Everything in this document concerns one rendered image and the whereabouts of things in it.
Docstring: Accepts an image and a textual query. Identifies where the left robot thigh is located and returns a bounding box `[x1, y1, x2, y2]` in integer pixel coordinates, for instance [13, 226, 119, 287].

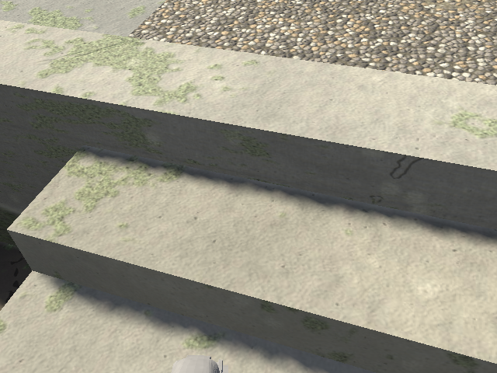
[172, 355, 228, 373]

